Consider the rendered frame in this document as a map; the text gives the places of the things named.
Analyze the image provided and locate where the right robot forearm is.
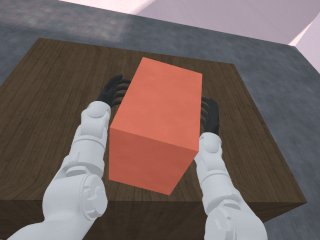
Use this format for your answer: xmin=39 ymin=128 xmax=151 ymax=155
xmin=194 ymin=132 xmax=255 ymax=216

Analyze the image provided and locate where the robot right upper arm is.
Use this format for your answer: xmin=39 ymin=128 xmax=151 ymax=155
xmin=204 ymin=206 xmax=268 ymax=240

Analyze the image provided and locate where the left robot forearm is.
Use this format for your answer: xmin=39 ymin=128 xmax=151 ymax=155
xmin=42 ymin=101 xmax=111 ymax=215

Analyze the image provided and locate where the pedestal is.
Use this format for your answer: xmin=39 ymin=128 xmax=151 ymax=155
xmin=0 ymin=37 xmax=307 ymax=240

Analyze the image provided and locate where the robot left hand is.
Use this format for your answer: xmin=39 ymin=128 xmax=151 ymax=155
xmin=96 ymin=74 xmax=131 ymax=108

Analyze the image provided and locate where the carton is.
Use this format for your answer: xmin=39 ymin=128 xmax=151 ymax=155
xmin=108 ymin=57 xmax=202 ymax=195

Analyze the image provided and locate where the robot left upper arm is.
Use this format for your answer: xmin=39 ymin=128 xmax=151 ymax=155
xmin=7 ymin=173 xmax=108 ymax=240

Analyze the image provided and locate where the robot right hand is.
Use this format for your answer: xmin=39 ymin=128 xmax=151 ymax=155
xmin=200 ymin=97 xmax=220 ymax=136

